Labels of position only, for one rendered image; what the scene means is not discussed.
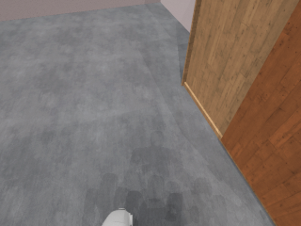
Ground wardrobe door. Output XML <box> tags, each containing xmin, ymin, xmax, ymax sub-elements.
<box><xmin>185</xmin><ymin>0</ymin><xmax>299</xmax><ymax>136</ymax></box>
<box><xmin>221</xmin><ymin>0</ymin><xmax>301</xmax><ymax>226</ymax></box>

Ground robot left thigh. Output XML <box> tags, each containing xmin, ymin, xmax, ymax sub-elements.
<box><xmin>102</xmin><ymin>210</ymin><xmax>133</xmax><ymax>226</ymax></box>

